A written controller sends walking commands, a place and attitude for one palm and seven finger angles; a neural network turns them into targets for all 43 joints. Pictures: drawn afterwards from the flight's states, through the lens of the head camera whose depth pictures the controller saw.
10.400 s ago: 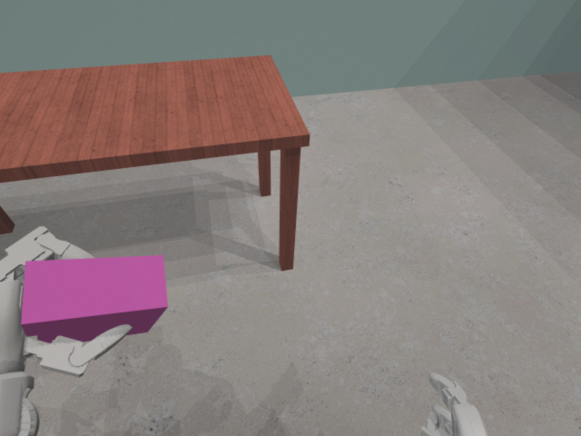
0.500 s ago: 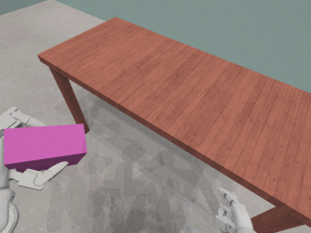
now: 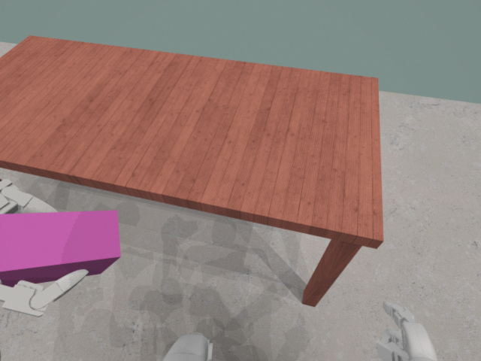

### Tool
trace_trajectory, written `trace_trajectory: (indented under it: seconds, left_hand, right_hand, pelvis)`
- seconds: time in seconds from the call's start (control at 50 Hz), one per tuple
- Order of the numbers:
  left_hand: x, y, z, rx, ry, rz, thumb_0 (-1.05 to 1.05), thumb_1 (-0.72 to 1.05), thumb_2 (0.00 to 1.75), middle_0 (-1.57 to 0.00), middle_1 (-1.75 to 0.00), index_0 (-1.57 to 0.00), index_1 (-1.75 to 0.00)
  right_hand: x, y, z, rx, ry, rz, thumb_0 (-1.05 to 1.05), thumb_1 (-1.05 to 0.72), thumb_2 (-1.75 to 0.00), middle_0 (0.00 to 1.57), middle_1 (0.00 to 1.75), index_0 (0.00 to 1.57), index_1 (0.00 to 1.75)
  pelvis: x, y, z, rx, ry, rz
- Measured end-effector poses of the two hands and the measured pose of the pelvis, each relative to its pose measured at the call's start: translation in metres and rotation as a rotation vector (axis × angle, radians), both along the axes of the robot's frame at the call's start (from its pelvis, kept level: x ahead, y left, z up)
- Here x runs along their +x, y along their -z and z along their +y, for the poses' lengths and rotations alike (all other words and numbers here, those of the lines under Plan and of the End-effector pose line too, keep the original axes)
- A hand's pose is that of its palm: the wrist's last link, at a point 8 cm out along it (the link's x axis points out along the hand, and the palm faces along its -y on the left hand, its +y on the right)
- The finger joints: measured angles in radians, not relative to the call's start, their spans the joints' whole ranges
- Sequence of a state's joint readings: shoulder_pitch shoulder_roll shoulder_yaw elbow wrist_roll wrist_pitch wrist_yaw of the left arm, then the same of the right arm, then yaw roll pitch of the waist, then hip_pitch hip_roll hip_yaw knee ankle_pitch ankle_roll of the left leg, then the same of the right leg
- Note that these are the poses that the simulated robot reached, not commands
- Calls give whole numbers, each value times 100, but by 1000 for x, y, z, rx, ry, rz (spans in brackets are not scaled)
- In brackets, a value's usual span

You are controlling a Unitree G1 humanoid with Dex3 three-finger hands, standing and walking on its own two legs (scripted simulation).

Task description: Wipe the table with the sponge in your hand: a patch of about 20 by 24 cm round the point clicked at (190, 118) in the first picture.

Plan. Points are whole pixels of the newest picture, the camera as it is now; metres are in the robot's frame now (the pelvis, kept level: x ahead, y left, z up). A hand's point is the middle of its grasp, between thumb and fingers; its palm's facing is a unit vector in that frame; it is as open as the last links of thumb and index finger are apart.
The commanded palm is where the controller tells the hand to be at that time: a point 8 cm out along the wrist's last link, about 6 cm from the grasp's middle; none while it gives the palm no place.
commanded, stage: turn to face it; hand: left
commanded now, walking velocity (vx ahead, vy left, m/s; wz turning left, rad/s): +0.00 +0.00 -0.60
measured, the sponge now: (73, 248) +0.22 +0.21 +0.15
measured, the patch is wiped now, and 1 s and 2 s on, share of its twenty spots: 0.00 0.00 0.00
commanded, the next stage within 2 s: take the last steps up to it in 0.96 s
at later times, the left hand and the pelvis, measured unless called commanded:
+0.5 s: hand (104, 247) +0.22 +0.17 +0.16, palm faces +0.15 -0.89 -0.43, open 9.7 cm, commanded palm +0.18 +0.22 +0.17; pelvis -0.06 +0.00 -0.01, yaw -19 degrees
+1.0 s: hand (157, 262) +0.21 +0.10 +0.16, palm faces -0.06 -0.89 -0.46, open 9.7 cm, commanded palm +0.18 +0.15 +0.17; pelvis -0.10 -0.01 -0.01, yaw -31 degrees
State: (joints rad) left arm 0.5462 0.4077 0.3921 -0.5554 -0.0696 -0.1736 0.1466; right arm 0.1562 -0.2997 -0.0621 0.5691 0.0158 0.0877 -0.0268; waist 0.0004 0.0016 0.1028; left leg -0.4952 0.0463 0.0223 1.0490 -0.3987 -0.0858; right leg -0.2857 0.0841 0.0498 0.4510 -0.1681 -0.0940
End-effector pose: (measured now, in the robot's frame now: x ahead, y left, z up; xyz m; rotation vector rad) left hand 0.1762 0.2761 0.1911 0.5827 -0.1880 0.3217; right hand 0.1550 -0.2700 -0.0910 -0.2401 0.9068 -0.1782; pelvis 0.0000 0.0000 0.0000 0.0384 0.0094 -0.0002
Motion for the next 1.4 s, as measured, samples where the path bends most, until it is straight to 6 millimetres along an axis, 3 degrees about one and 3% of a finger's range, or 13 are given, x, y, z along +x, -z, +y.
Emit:
trace_trajectory:
  seconds: [0.08, 0.2, 0.36, 0.44, 0.52, 0.62, 0.7, 0.78, 0.88, 1.0, 1.14, 1.26, 1.4]
  left_hand:
    - [2, -3, -9, -41, 55, -66, -1, -46, 100, -78, -135, -78, -135]
    - [1, -1, -9, -61, 133, -107, -1, -46, 100, -78, -135, -78, -135]
    - [1, 11, -3, -37, 179, -100, -1, -46, 100, -78, -135, -78, -135]
    - [8, 15, -26, -79, 210, -72, -1, -46, 100, -78, -135, -78, -135]
    - [23, 16, -71, -49, 310, -84, -1, -46, 100, -78, -135, -78, -135]
    - [37, 17, -125, -14, 462, -83, -1, -46, 100, -78, -135, -78, -135]
    - [35, 12, -145, 45, 564, -20, -1, -46, 100, -78, -135, -78, -135]
    - [28, -1, -148, 98, 628, -33, -1, -46, 100, -78, -135, -79, -135]
    - [20, -4, -134, 77, 634, -106, -1, -46, 100, -78, -135, -79, -135]
    - [16, 13, -118, -42, 531, -93, -1, -46, 100, -78, -135, -79, -135]
    - [-8, 15, -164, -126, 574, -92, -1, -46, 100, -78, -135, -78, -135]
    - [-28, 0, -203, -45, 656, -114, -1, -46, 100, -78, -135, -78, -135]
    - [-34, -4, -197, 35, 625, -36, -1, -46, 100, -78, -135, -79, -135]
  right_hand:
    - [-10, -11, 2, 5, 20, -48, 1, -91, -90, 19, 30, 20, 30]
    - [-24, -23, 24, 26, 21, -107, 1, -91, -90, 19, 30, 20, 30]
    - [-62, -12, 58, 96, 66, -144, 1, -91, -90, 20, 30, 20, 30]
    - [-89, -1, 62, 156, 105, -133, 1, -91, -90, 20, 30, 21, 30]
    - [-120, 17, 46, 182, 154, -120, 1, -90, -90, 20, 30, 21, 30]
    - [-166, 32, 2, 142, 275, -50, 1, -90, -90, 20, 30, 21, 30]
    - [-205, 17, -31, 67, 407, -14, 1, -91, -90, 20, 30, 21, 30]
    - [-235, 0, -49, -8, 482, -3, 1, -91, -90, 19, 30, 20, 30]
    - [-254, -10, -50, -79, 526, -29, 1, -91, -90, 19, 30, 20, 30]
    - [-255, -12, -21, -32, 533, -106, 1, -91, -90, 19, 30, 20, 30]
    - [-258, 1, 3, 89, 483, -205, 1, -91, -90, 20, 30, 21, 30]
    - [-292, 22, -13, 135, 526, -177, 1, -90, -90, 20, 30, 21, 30]
    - [-348, 12, -46, 69, 628, -58, 1, -91, -90, 20, 30, 21, 30]
  pelvis:
    - [-8, -1, 1, 4, 41, 4]
    - [-25, 1, 10, 3, 104, 31]
    - [-50, 9, 19, -18, 215, 0]
    - [-55, 8, 14, -49, 284, -8]
    - [-65, 18, -3, -51, 335, -8]
    - [-83, 21, -16, -53, 374, -3]
    - [-91, 13, -17, -27, 436, 16]
    - [-94, 8, -15, -19, 473, 28]
    - [-95, 14, -7, -35, 499, 25]
    - [-104, 9, -6, -49, 549, 3]
    - [-131, 10, -19, -49, 587, 2]
    - [-154, 13, -34, -37, 590, -7]
    - [-158, -4, -44, 7, 596, 7]
